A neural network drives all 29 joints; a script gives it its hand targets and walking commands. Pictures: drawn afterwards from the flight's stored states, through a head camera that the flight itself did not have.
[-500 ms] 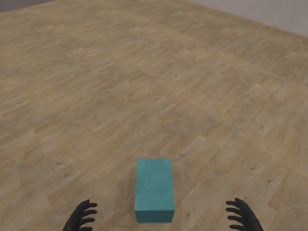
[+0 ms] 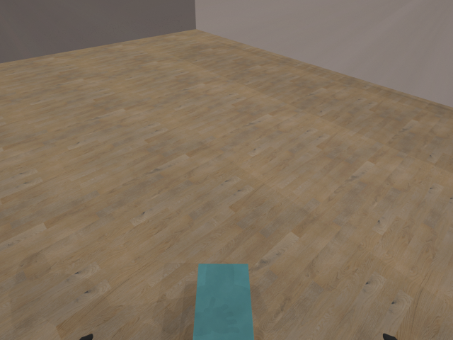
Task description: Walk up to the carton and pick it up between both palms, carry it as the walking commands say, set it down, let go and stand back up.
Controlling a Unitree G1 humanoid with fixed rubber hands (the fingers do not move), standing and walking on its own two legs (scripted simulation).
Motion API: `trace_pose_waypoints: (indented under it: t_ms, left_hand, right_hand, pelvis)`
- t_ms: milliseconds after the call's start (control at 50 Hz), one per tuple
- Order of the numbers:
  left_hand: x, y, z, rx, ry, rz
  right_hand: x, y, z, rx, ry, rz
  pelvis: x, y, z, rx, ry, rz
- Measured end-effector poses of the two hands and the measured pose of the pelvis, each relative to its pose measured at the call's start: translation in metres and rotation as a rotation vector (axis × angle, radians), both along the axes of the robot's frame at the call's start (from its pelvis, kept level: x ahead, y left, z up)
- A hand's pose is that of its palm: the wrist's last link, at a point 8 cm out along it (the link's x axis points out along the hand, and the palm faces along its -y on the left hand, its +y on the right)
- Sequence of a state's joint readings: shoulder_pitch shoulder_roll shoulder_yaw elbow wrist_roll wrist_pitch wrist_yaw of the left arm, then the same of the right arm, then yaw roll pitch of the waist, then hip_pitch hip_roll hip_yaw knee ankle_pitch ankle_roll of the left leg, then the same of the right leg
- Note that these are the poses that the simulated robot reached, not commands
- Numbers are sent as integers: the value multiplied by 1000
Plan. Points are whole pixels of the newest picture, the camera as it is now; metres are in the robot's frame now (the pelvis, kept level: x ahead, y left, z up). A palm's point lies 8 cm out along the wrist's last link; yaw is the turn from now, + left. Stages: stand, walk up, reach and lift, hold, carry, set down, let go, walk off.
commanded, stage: stand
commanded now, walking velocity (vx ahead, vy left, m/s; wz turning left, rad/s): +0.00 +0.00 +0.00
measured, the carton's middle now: (222, 314) +0.47 +0.03 -0.64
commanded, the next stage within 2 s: none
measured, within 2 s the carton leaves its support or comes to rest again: neither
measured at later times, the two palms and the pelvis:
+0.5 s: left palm out of the picture +0.08 +0.29 -0.09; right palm out of the picture +0.08 -0.29 -0.09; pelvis -0.02 +0.00 +0.00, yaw +0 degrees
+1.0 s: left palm out of the picture +0.05 +0.29 -0.10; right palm out of the picture +0.04 -0.30 -0.10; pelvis -0.03 +0.00 +0.01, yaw +0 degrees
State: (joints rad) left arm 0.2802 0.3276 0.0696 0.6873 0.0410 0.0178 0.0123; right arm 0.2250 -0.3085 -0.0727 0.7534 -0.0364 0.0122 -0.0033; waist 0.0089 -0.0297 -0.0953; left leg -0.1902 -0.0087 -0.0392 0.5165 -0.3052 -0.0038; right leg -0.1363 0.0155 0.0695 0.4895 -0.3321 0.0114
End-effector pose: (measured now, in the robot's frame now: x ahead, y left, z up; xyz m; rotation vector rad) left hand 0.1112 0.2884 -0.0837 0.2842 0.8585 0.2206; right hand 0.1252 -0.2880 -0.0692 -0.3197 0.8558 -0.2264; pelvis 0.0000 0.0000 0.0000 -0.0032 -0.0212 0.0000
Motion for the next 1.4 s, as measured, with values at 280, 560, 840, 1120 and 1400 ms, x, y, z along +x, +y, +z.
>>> trace_pose_waypoints:
  t_ms: [280,560,840,1120,1400]
  left_hand:
    - [-18,-1,-7,-7,47,-12]
    - [-33,1,-10,4,94,-6]
    - [-47,5,-14,3,142,3]
    - [-67,5,-19,0,209,22]
    - [-74,8,-20,4,235,31]
  right_hand:
    - [-20,5,-10,12,36,0]
    - [-46,-2,-20,13,111,-23]
    - [-71,-9,-25,9,179,-37]
    - [-91,-12,-30,14,245,-49]
    - [-89,-14,-29,12,257,-41]
  pelvis:
    - [-8,1,1,0,-2,-5]
    - [-17,0,3,1,-11,-2]
    - [-28,-2,5,0,-25,0]
    - [-35,-4,7,1,-32,5]
    - [-39,-5,8,-2,-36,10]
